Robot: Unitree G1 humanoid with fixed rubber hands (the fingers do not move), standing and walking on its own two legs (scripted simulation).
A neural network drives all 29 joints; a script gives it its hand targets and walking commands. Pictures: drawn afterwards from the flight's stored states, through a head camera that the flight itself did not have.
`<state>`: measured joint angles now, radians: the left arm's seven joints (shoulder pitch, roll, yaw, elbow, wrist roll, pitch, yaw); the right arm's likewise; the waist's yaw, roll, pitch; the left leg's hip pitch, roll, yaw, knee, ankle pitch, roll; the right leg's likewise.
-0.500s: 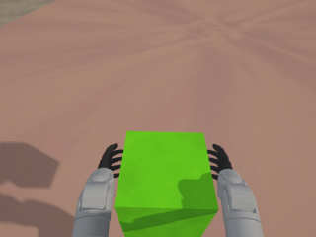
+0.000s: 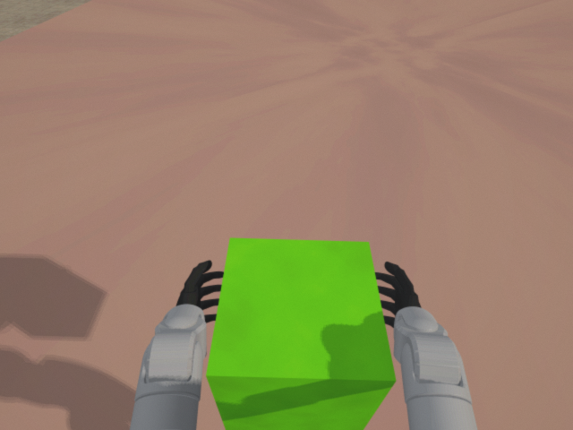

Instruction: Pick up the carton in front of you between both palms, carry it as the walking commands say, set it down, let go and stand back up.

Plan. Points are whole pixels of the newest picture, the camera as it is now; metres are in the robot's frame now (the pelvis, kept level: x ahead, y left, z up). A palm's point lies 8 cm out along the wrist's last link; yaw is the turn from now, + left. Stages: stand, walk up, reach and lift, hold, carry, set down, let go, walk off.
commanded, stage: hold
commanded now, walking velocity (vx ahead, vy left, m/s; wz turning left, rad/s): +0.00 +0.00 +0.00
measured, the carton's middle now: (295, 341) +0.29 +0.00 -0.04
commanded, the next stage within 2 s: set down in 0.18 s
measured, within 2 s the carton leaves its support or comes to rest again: neither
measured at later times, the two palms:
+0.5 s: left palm (209, 307) +0.31 +0.13 +0.02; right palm (417, 326) +0.28 -0.17 +0.03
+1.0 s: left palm (222, 349) +0.35 +0.14 -0.20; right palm (374, 355) +0.34 -0.16 -0.19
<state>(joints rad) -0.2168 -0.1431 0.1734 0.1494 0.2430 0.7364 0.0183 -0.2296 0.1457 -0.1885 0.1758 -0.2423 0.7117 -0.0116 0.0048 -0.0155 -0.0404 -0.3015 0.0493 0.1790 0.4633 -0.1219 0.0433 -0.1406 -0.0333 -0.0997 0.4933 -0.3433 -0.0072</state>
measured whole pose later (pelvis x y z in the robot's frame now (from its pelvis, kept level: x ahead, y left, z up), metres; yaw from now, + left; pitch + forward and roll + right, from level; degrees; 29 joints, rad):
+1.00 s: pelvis -0.06 +0.01 -0.12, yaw -7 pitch +34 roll -2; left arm -0.62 -0.06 0.35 0.51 0.19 0.17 0.03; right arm -0.65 0.12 -0.38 0.57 -0.16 0.12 -0.06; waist 0.04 -0.07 -0.09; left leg -1.44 -0.02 -0.03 1.13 -0.28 0.01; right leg -1.31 0.09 0.05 1.21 -0.49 0.01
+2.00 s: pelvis -0.11 +0.01 -0.35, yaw -12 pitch +44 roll -4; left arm -1.18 0.18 0.42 0.79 0.14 0.25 0.02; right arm -1.27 -0.05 -0.33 0.89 -0.08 0.19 -0.18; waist 0.14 -0.12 0.09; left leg -2.31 0.01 -0.05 1.92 -0.38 0.00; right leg -2.17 0.16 -0.02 2.03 -0.65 0.03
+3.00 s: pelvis -0.12 +0.00 -0.39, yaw -12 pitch +39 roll +0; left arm -1.32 0.30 0.47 1.06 0.11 0.14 -0.07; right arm -1.44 -0.13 -0.23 1.11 -0.06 0.14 -0.12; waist 0.16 -0.09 0.26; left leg -2.35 0.05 -0.02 2.05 -0.39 0.00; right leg -2.24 0.21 0.00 2.19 -0.65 0.03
